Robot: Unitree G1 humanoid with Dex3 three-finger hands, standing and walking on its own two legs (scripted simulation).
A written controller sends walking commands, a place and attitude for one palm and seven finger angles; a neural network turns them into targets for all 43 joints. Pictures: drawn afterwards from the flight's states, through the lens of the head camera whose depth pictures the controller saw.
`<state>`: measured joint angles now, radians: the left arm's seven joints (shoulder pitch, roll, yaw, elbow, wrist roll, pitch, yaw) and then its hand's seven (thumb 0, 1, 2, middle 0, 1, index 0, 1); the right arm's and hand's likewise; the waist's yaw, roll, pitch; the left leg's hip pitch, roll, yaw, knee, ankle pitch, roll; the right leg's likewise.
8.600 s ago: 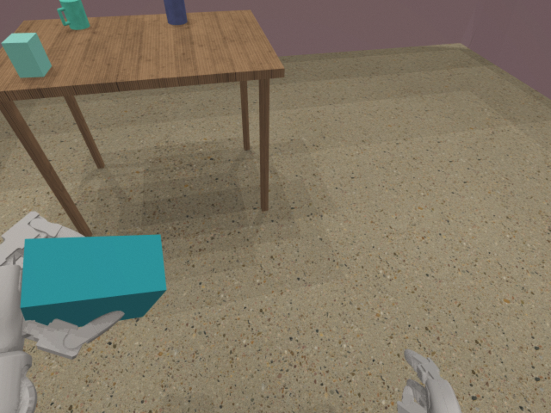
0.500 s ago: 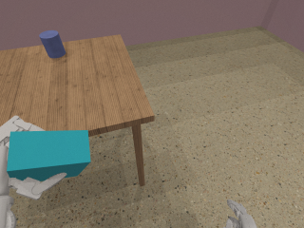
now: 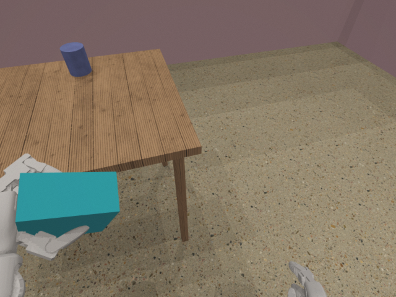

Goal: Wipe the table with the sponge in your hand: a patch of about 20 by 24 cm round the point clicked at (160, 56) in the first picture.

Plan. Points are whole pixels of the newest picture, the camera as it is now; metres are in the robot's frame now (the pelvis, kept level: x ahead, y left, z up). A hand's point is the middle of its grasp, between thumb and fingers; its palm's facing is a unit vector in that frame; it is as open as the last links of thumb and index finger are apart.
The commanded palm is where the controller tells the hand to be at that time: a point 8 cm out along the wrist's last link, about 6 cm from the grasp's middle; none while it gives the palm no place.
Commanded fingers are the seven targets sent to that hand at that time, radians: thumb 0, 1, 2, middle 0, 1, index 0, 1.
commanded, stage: look again from close up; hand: left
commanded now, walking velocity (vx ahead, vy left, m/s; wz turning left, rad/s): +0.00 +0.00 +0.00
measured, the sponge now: (82, 206) +0.22 +0.20 +0.14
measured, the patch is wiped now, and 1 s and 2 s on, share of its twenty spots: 0.00 0.00 0.00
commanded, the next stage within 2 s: shuffle to correct the standing spot in 0.30 s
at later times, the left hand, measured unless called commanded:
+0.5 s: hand (17, 175) +0.25 +0.31 +0.17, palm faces +0.41 -0.84 -0.35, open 10.4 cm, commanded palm +0.19 +0.33 +0.18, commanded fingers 0.00 0.10 1.30 -1.20 -1.60 -1.20 -1.60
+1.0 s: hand (34, 143) +0.33 +0.33 +0.16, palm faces +0.35 -0.86 -0.37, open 10.4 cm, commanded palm +0.28 +0.36 +0.18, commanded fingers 0.00 0.10 1.30 -1.20 -1.60 -1.20 -1.60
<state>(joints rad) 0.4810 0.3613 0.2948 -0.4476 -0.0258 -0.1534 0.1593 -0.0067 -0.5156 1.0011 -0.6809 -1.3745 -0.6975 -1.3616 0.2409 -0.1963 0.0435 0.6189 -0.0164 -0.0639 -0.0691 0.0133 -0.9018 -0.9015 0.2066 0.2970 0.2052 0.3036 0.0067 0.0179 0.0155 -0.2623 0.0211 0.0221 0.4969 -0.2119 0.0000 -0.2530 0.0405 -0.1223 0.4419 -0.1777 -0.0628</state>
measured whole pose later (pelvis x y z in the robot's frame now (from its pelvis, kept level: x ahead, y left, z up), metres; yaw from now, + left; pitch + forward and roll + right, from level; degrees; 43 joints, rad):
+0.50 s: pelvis +0.03 +0.05 +0.00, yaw -1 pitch +0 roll -1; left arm 0.36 0.38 0.38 -0.43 -0.03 -0.25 0.10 -0.01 -0.52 1.00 -0.68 -1.37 -0.70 -1.36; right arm 0.22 -0.18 0.05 0.58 -0.02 -0.18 -0.01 0.01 -0.90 -0.90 0.21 0.30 0.21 0.30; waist 0.05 -0.06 0.04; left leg -0.22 -0.06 0.03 0.48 -0.26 0.08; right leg -0.23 0.00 -0.06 0.44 -0.20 0.00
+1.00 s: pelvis +0.09 +0.10 -0.03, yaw -6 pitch -1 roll +0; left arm 0.40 0.38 0.41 -0.55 -0.03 -0.26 0.12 -0.01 -0.52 1.00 -0.68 -1.37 -0.70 -1.36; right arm 0.19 -0.22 -0.01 0.57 0.00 -0.07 0.01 0.01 -0.90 -0.90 0.21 0.30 0.21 0.30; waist 0.04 -0.05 0.08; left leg -0.33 -0.06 0.05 0.78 -0.43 0.08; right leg -0.38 -0.04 0.04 0.95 -0.51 0.01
